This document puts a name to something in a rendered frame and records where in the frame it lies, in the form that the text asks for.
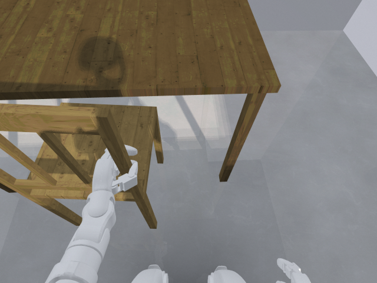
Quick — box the robot left forearm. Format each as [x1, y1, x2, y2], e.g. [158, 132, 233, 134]
[45, 190, 116, 283]

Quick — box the table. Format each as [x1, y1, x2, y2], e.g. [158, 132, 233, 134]
[0, 0, 281, 193]

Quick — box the chair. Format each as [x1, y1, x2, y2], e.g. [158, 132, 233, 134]
[0, 103, 164, 229]

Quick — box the robot left thigh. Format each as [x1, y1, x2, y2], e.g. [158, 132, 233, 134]
[132, 269, 168, 283]

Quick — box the robot right hand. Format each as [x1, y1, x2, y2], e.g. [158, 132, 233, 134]
[276, 258, 311, 283]

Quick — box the robot left shin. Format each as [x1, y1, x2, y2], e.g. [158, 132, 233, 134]
[148, 265, 161, 270]

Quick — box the robot left hand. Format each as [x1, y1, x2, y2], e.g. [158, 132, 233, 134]
[92, 145, 138, 195]

